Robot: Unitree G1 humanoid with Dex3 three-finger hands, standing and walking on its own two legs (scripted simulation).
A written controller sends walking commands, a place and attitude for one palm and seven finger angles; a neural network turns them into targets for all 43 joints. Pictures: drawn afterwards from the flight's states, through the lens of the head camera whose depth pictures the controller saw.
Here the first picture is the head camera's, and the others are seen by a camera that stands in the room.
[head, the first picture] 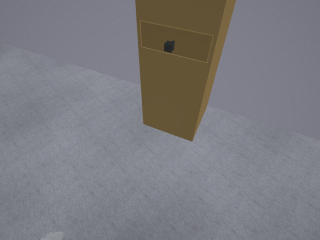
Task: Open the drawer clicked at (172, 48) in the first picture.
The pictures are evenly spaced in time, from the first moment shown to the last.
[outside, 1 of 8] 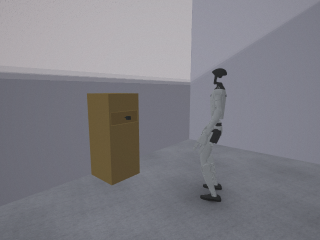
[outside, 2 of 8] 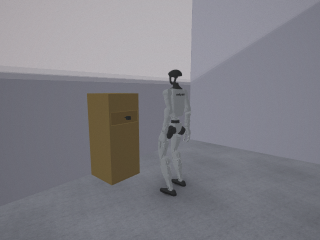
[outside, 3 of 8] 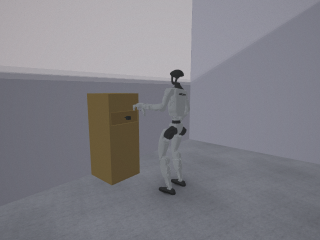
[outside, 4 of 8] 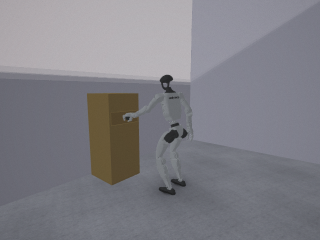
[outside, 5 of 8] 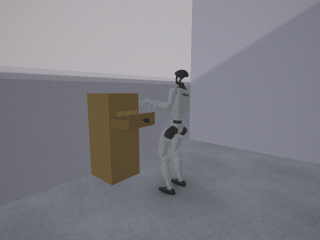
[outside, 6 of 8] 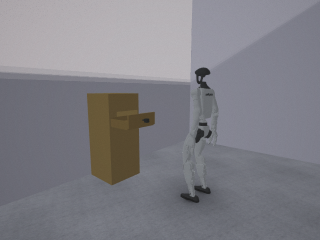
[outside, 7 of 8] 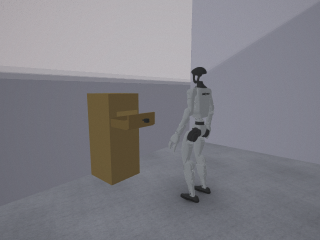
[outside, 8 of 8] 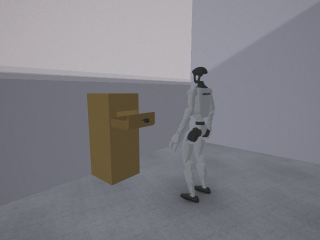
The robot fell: no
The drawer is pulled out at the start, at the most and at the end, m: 0.00 0.30 0.30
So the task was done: yes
